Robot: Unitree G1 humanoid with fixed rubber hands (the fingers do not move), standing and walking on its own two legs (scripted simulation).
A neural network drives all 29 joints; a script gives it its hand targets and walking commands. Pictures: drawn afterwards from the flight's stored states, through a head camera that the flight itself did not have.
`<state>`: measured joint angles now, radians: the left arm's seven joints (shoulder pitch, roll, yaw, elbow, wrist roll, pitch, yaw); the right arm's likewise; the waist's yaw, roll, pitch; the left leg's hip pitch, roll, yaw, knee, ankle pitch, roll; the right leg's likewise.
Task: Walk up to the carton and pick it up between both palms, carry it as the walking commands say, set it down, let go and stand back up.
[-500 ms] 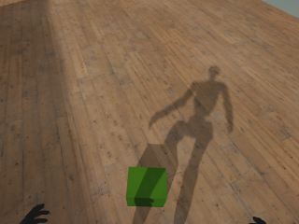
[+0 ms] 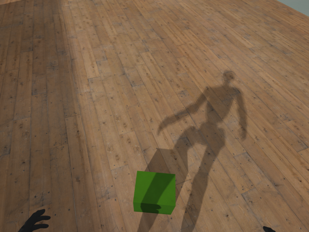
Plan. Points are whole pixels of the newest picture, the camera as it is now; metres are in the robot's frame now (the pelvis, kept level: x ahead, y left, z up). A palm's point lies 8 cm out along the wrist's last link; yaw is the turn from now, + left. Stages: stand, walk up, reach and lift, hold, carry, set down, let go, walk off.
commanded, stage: walk up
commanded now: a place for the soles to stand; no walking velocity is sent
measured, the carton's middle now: (154, 193) +0.41 -0.04 -0.67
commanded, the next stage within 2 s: reach and lift in 0.34 s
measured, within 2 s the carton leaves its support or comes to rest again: neither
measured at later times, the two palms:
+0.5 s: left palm (34, 219) +0.16 +0.30 -0.09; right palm out of the picture +0.14 -0.30 -0.08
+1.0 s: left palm (68, 190) +0.25 +0.26 -0.14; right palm (235, 198) +0.24 -0.27 -0.15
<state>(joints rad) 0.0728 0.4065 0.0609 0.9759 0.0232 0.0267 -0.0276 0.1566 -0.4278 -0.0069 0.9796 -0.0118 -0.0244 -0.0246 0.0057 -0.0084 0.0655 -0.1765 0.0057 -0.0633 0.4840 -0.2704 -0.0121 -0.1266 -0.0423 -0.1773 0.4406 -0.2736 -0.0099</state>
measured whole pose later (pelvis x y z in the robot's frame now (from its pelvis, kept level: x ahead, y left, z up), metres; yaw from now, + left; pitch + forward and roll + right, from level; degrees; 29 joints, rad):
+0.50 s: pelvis -0.02 +0.00 -0.01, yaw -5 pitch +1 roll +0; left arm 0.10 0.35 0.16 0.57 0.05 0.19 -0.05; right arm 0.07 -0.35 -0.10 0.62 -0.08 0.18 0.07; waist 0.03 -0.01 0.13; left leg -0.29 0.03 0.01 0.57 -0.29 -0.01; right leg -0.28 -0.03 -0.09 0.56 -0.28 -0.01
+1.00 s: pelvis -0.06 +0.01 -0.06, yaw -6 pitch +17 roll +1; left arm -0.33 0.31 0.19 0.65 -0.05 0.25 -0.03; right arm -0.42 -0.31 -0.12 0.69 -0.02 0.27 0.03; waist 0.05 -0.01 0.07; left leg -0.86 0.02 0.02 0.93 -0.37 -0.02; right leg -0.88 -0.02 -0.02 0.95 -0.36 -0.01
